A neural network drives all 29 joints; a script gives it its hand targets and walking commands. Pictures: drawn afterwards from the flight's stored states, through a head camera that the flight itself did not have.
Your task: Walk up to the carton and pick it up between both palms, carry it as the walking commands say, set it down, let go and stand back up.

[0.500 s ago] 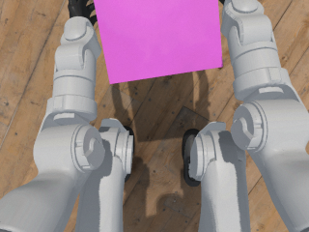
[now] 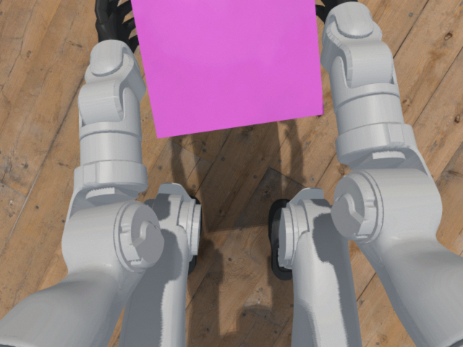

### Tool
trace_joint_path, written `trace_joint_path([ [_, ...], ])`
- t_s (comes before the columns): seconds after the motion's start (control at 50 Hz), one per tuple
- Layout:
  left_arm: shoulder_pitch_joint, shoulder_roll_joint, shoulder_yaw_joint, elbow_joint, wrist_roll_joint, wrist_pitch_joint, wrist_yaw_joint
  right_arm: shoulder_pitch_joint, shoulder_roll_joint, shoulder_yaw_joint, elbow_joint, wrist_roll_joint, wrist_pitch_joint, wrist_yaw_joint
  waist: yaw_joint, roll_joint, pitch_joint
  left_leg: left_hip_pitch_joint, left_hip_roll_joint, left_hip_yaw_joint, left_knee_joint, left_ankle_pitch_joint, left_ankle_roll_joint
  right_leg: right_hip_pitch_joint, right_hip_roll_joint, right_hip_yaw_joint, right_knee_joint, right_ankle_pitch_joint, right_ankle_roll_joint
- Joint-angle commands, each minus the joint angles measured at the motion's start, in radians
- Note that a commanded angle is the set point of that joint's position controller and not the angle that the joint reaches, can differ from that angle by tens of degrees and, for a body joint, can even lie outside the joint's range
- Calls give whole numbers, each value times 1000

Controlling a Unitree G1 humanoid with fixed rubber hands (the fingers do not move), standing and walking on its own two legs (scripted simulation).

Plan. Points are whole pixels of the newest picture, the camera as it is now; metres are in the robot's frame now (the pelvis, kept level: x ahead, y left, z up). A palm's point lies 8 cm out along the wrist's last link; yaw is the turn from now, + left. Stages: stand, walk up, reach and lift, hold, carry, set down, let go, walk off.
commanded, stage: reach and lift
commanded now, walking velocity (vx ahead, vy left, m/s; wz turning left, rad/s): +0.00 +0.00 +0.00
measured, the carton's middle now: (226, 36) +0.55 +0.02 -0.19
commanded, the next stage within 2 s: none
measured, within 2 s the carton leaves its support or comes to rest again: neither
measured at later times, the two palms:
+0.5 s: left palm (86, 42) +0.49 +0.16 -0.04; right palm out of the picture +0.53 -0.13 -0.03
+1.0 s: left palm (38, 35) +0.47 +0.16 +0.04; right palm out of the picture +0.51 -0.13 +0.04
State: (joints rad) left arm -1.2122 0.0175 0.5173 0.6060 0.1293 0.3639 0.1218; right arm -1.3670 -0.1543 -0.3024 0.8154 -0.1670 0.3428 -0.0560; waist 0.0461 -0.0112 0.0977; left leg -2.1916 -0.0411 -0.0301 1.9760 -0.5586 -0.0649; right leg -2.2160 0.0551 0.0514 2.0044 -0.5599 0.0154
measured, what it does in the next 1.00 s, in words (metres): rises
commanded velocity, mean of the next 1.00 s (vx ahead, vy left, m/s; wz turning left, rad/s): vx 0.00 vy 0.00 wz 0.00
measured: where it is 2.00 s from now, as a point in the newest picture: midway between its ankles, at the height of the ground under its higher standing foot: (234, 250)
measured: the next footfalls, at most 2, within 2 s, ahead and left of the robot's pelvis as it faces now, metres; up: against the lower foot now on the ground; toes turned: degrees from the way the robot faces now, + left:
none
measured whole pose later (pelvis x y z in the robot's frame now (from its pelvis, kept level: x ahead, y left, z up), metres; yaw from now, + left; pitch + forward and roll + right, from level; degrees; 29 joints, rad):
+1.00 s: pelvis +0.00 +0.00 +0.10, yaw -1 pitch +42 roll +3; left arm -0.99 -0.09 0.58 0.55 0.23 0.42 0.06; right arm -1.12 -0.02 -0.39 0.75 -0.26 0.40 -0.03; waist 0.06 -0.02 -0.13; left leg -1.88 -0.03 -0.04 1.62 -0.48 -0.06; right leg -1.90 0.06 0.05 1.66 -0.48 0.01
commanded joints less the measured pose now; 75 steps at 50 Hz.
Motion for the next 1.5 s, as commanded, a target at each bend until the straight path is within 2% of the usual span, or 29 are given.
trace_joint_path([
  [0.0, -786, -908, -571, -78, -156, -31, -291, -523, 1073, 419, -33, 138, -15, 244, 47, -76, -1346, 635, -116, 142, -156, 411, 15, 760, 105, -96, -173, 411, -9],
  [0.18, -724, -938, -529, -40, -115, -16, -306, -465, 1098, 371, 1, 91, -3, 242, 43, -79, -1279, 621, -121, 137, -226, 361, 18, 751, 113, -90, -251, 361, -11],
  [0.48, -714, -978, -506, -33, -97, 18, -316, -444, 1138, 342, 9, 75, 33, 252, 47, -74, -1300, 687, -127, 138, -330, 296, 18, 819, 117, -86, -358, 290, -8],
  [1.48, -346, -1142, -593, -39, -81, 17, -332, -112, 1279, 403, -31, 68, 14, 269, 37, -51, -1185, 1013, -142, 73, -683, 333, 18, 1151, 125, -45, -717, 331, -8],
])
